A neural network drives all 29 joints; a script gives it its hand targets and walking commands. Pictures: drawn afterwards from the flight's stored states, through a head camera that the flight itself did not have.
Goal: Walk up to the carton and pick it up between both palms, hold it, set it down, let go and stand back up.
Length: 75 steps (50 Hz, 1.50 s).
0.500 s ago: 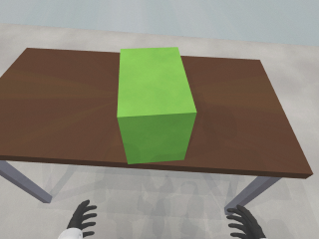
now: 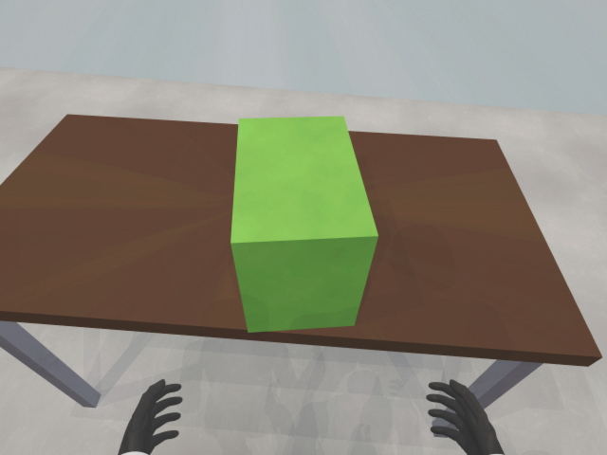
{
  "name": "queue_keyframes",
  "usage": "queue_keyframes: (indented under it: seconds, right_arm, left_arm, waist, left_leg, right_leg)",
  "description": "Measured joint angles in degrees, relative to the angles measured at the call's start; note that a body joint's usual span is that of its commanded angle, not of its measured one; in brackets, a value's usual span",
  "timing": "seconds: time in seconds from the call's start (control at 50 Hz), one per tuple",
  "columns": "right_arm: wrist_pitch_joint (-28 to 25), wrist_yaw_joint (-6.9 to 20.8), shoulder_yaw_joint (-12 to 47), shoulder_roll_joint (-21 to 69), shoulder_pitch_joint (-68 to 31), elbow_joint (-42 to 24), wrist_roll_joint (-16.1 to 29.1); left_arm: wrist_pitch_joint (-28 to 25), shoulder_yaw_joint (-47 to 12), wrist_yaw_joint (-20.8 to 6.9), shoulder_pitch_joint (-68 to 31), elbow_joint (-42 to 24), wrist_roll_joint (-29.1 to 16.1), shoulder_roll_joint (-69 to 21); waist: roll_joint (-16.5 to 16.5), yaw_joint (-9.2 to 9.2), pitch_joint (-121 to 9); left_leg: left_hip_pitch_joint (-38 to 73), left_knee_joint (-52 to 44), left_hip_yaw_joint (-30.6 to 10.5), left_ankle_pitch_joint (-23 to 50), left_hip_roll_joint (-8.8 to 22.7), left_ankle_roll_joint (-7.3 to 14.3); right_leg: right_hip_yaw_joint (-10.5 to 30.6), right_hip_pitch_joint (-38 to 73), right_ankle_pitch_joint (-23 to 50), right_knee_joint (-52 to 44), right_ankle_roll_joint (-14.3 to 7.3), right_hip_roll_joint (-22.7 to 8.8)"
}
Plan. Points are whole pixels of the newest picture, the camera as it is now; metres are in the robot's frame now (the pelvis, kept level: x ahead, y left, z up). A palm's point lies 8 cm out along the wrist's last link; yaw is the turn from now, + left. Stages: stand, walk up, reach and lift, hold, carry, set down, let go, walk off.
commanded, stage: reach and lift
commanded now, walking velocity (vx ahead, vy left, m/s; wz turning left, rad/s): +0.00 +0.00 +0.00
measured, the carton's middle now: (296, 222) +0.46 +0.03 +0.02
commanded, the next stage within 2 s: none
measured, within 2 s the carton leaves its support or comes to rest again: neither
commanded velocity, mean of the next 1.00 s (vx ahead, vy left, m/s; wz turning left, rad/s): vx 0.00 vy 0.00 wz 0.00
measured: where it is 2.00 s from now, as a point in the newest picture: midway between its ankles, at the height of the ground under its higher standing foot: outside the picture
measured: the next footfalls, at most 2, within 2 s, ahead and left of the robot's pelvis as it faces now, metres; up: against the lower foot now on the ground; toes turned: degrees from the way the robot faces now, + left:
none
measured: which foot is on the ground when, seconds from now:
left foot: down 0.00-1.00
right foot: down 0.00-1.00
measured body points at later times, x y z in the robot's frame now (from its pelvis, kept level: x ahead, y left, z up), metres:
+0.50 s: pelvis +0.01 +0.01 +0.00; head +0.00 +0.02 +0.45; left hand +0.20 +0.21 -0.02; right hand +0.21 -0.21 -0.02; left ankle -0.02 +0.11 -0.75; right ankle +0.02 -0.07 -0.75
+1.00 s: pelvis +0.01 +0.01 +0.00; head +0.01 +0.02 +0.45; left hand +0.28 +0.19 +0.04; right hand +0.28 -0.21 +0.03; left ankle -0.02 +0.11 -0.75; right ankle +0.02 -0.07 -0.75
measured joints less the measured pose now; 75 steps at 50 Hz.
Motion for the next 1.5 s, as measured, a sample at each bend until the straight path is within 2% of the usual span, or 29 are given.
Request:
queue_keyframes:
  seconds: [0.38,0.52,0.66,0.78,0.84,0.92,1.1,1.18,1.3,1.38,1.44,1.5]
  right_arm:
    - [-5.7,0.7,0.2,-1.7,-0.7,-3.6,4.6]
    - [-7.5,0.9,0.9,-2.9,-3.1,-3.1,6.2]
    - [-7.7,0.6,1.0,-2.9,-6.5,-2.1,7.0]
    - [-7.1,-0.2,1.4,-3.1,-8.6,-3.4,9.3]
    - [-5.4,-0.6,1.7,-3.6,-10.8,-3.9,9.6]
    - [-2.3,-1.4,2.1,-4.3,-13.6,-5.2,10.6]
    - [5.2,-4.0,2.1,-6.1,-19.7,-9.1,11.7]
    - [8.0,-4.2,2.2,-7.4,-22.7,-9.4,12.0]
    - [10.9,-4.9,3.2,-9.1,-27.9,-7.9,13.3]
    - [12.6,-5.1,3.5,-9.7,-31.9,-6.7,13.5]
    - [13.8,-4.7,3.2,-9.8,-36.6,-3.5,13.5]
    - [14.4,-4.3,3.8,-10.4,-41.2,0.2,13.9]
  left_arm:
    - [-8.1,-1.2,3.2,-0.6,-5.0,-0.5,-1.9]
    - [-10.9,-1.3,3.0,-2.6,-4.6,0.1,-3.1]
    - [-12.6,-1.8,3.6,-6.1,-1.5,-0.2,-4.2]
    - [-12.6,-2.2,4.2,-7.9,-3.6,-0.2,-4.8]
    - [-10.0,-1.6,4.3,-10.6,-3.5,-0.6,-4.6]
    - [-4.9,-0.4,4.5,-13.4,-6.9,-0.5,-4.8]
    - [7.5,4.0,2.8,-19.4,-13.3,-0.1,-4.6]
    - [12.0,5.7,2.6,-22.1,-15.6,-0.2,-4.5]
    - [17.3,8.6,1.0,-26.5,-17.2,0.4,-4.3]
    - [19.1,9.9,0.2,-30.7,-14.6,0.0,-3.5]
    - [19.0,9.8,0.5,-35.9,-8.7,-1.2,-2.3]
    - [18.7,9.1,1.3,-40.6,-4.1,-0.5,-2.2]
  waist:
    - [-0.9,0.34,-0.6]
    - [-0.4,0.5,-1.2]
    - [-0.4,-0.03,-1.3]
    - [-0.5,-0.36,-1.5]
    - [-0.6,-0.43,-1.2]
    - [-0.8,-0.45,-1.5]
    - [-0.8,-0.61,-1.4]
    - [-0.5,-0.61,-2.0]
    - [-0.3,-1.07,-1.4]
    - [-0.3,-1.46,-1.1]
    - [-0.5,-1.49,-2.3]
    - [-0.5,-1.19,-2.8]
  left_leg:
    - [-0.2,-0.7,0.6,-0.3,-0.1,0.2]
    - [-0.3,-0.5,0.8,-0.5,-0.2,0.5]
    - [-0.1,-0.4,0.6,-0.6,-0.4,0.6]
    - [-0.2,-0.6,0.7,-0.6,-0.2,0.5]
    - [0.0,-1.1,1.0,-0.4,-0.2,0.5]
    - [-0.1,-2.0,1.1,0.2,-0.2,0.4]
    - [-0.6,-3.4,1.0,1.2,-0.2,0.3]
    - [-1.4,-3.5,1.0,1.5,-0.1,0.2]
    - [-1.5,-3.7,0.7,1.9,0.0,-0.1]
    - [-2.7,-3.1,0.6,2.1,0.0,0.0]
    - [-5.3,-2.2,0.7,2.2,-0.1,0.1]
    - [-6.7,-1.8,0.8,2.4,0.0,0.1]
  right_leg:
    - [0.7,-0.3,0.1,-0.9,0.3,0.1]
    - [0.9,-0.4,0.1,-0.8,0.5,0.0]
    - [0.8,-0.3,-0.2,-0.4,0.6,-0.2]
    - [1.0,-0.4,-0.1,-0.7,0.6,0.0]
    - [1.2,-0.4,0.1,-0.9,0.5,0.1]
    - [1.3,-0.7,0.6,-1.7,0.4,0.2]
    - [1.3,-1.2,1.5,-2.9,0.3,0.3]
    - [1.3,-1.9,1.7,-3.1,0.2,0.4]
    - [1.0,-1.9,2.1,-3.4,0.0,0.5]
    - [0.9,-3.3,2.1,-2.5,-0.1,0.4]
    - [0.9,-6.2,1.9,-0.9,-0.2,0.2]
    - [1.0,-7.6,2.0,-0.5,-0.3,0.2]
